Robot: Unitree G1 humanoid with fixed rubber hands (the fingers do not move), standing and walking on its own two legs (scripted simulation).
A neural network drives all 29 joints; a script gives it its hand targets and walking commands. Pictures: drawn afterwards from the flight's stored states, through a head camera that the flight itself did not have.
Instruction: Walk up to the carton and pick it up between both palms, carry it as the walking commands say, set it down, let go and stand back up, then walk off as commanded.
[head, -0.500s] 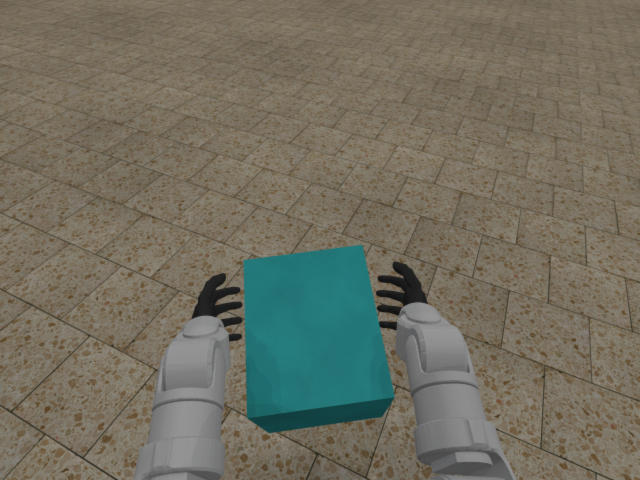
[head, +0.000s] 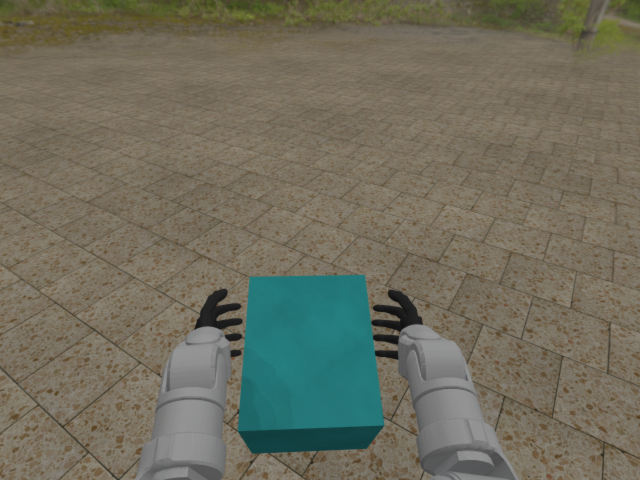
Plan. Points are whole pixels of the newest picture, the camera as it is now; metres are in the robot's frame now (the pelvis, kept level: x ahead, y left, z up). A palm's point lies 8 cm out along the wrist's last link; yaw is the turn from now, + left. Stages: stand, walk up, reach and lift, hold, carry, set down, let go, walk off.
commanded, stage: hold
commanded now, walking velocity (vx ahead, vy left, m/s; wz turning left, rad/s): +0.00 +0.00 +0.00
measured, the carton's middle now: (308, 363) +0.34 +0.01 -0.03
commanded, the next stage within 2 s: set down in 0.62 s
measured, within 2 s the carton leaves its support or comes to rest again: neither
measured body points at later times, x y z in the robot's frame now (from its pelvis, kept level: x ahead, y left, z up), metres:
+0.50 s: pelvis +0.04 -0.01 +0.01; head -0.02 +0.00 +0.46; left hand +0.35 +0.13 +0.05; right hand +0.35 -0.15 +0.06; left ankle +0.04 +0.10 -0.73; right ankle +0.06 -0.12 -0.73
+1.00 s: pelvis -0.01 +0.00 +0.01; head -0.04 -0.01 +0.46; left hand +0.31 +0.11 +0.02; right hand +0.29 -0.16 +0.00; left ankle +0.04 +0.10 -0.73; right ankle +0.06 -0.12 -0.73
